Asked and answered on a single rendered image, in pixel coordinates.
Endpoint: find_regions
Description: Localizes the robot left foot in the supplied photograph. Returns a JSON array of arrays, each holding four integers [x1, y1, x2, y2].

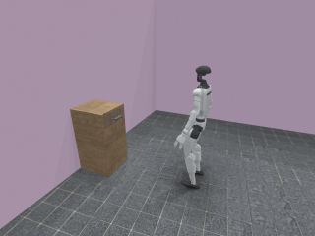
[[181, 180, 200, 190]]

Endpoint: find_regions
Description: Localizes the robot left forearm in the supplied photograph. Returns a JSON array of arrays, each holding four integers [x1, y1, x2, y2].
[[181, 110, 197, 137]]

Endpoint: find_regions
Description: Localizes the left robot hand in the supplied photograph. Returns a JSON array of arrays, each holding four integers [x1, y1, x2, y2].
[[174, 134, 186, 151]]

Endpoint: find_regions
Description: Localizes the right robot upper arm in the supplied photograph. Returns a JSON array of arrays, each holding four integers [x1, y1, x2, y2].
[[209, 85, 213, 105]]

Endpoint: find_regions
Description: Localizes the cabinet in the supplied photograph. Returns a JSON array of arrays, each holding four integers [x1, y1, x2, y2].
[[70, 99, 128, 177]]

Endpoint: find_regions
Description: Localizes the handle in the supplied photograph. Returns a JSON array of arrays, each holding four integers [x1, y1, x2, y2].
[[111, 115, 122, 121]]

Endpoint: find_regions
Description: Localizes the drawer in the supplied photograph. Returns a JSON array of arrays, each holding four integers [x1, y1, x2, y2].
[[103, 106, 124, 130]]

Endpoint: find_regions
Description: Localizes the humanoid robot torso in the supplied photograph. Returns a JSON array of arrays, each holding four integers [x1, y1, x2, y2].
[[193, 86, 212, 132]]

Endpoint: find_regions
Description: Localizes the left robot upper arm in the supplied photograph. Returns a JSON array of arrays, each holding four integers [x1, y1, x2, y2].
[[192, 88, 203, 117]]

